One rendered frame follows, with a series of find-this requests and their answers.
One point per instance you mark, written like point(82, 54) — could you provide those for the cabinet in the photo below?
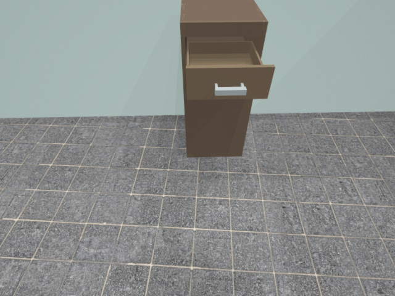
point(217, 128)

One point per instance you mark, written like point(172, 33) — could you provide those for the handle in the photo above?
point(230, 91)

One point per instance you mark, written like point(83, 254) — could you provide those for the drawer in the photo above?
point(227, 63)

